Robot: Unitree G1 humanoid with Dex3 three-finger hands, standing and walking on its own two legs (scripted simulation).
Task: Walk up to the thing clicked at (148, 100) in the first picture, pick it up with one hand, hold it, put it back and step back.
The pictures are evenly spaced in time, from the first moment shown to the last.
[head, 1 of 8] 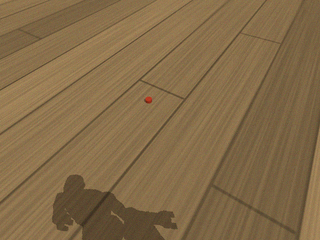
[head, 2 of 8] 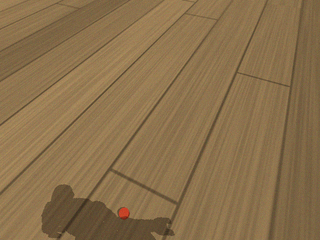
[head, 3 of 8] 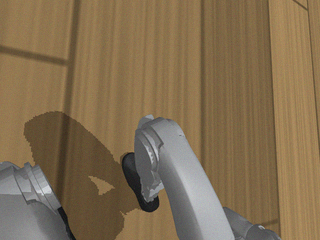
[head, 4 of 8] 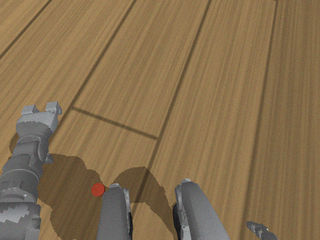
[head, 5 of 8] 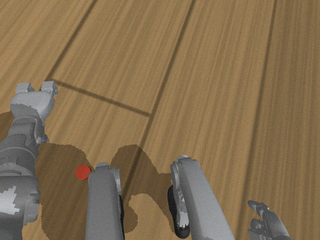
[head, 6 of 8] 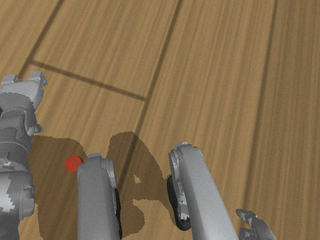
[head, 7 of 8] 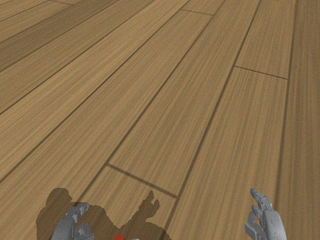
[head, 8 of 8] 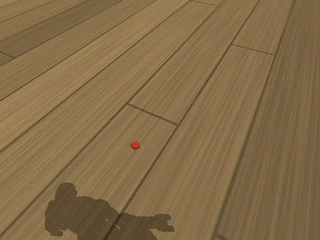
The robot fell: no
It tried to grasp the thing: yes
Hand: left
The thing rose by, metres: 0.47
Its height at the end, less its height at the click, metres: +0.00
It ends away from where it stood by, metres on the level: 0.16
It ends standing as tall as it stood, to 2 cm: yes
